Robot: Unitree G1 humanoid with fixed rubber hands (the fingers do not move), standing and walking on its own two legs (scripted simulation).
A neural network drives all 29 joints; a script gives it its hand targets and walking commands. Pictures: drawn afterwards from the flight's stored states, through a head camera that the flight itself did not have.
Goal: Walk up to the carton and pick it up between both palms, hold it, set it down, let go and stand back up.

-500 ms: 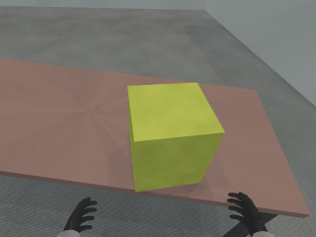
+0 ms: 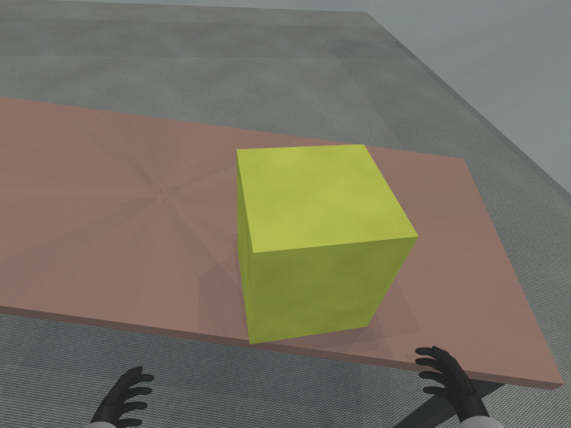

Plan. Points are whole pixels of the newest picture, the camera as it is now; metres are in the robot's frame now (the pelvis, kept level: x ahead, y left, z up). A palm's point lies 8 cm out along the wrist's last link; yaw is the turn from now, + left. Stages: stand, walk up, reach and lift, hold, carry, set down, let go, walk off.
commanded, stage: stand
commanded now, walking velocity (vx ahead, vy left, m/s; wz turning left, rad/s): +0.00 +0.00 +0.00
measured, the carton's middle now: (306, 244) +0.40 -0.03 +0.03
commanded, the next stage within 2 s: none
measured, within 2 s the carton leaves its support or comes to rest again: neither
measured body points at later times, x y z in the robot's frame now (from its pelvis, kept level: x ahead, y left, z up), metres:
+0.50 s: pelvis -0.01 +0.01 +0.00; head -0.02 +0.02 +0.45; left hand +0.10 +0.30 -0.12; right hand +0.19 -0.25 -0.03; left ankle -0.02 +0.11 -0.74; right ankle +0.01 -0.12 -0.74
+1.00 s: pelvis -0.01 +0.01 +0.00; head -0.01 +0.02 +0.45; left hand +0.11 +0.31 -0.12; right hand +0.18 -0.25 -0.04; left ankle -0.02 +0.11 -0.74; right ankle +0.01 -0.12 -0.74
